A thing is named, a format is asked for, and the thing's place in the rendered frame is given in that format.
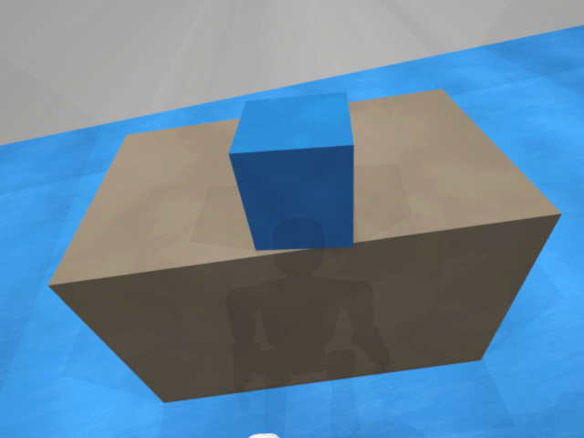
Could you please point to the pedestal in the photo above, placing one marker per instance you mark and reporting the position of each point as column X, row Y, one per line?
column 164, row 270

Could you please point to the carton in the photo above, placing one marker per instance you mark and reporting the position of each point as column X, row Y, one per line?
column 293, row 160

